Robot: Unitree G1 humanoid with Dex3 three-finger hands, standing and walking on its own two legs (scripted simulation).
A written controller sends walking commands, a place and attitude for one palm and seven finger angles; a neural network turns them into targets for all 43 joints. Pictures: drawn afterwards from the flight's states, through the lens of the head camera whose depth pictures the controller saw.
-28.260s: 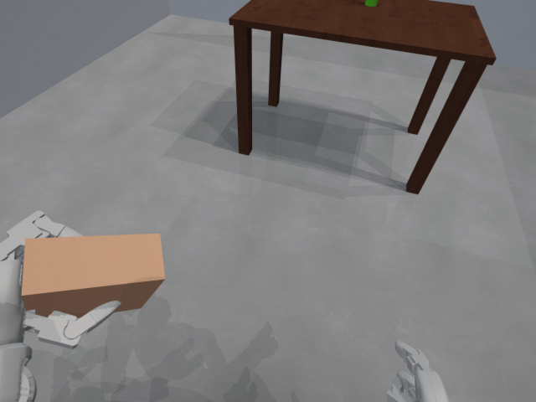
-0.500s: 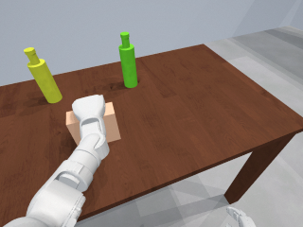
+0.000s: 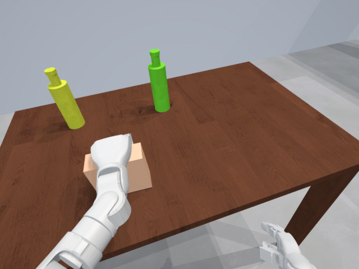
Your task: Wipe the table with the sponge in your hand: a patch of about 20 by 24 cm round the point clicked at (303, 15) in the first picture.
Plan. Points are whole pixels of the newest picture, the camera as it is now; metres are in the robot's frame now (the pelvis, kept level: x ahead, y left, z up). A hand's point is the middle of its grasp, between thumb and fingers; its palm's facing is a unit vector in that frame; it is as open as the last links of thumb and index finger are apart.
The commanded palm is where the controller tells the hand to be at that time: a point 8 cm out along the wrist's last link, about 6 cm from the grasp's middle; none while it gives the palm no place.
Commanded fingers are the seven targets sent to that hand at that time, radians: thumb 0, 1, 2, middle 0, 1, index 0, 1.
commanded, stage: wipe back along the third lane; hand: left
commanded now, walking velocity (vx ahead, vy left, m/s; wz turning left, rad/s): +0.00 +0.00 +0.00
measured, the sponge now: (122, 176) +0.33 +0.19 +0.03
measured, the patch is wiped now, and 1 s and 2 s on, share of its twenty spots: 0.90 0.90 0.90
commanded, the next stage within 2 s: slide back across to the middle lane in 0.78 s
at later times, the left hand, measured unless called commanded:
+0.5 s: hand (123, 180) +0.29 +0.17 +0.08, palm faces +0.05 -0.05 -1.00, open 9.7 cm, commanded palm +0.24 +0.15 +0.11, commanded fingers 0.00 0.10 1.30 -1.20 -1.60 -1.20 -1.60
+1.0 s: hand (124, 187) +0.27 +0.16 +0.08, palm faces +0.08 -0.10 -0.99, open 9.7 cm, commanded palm +0.22 +0.15 +0.12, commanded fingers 0.00 0.10 1.30 -1.20 -1.60 -1.20 -1.60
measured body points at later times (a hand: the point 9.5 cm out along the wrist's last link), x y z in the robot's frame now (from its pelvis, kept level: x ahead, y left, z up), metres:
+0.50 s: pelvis -0.02 -0.02 +0.00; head -0.06 -0.06 +0.45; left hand +0.28 +0.16 +0.13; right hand +0.22 -0.23 -0.08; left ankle +0.00 +0.11 -0.74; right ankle -0.03 -0.11 -0.74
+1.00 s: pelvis -0.02 -0.02 +0.00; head -0.07 -0.06 +0.44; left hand +0.26 +0.16 +0.13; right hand +0.23 -0.22 -0.07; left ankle +0.00 +0.11 -0.74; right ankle -0.03 -0.11 -0.74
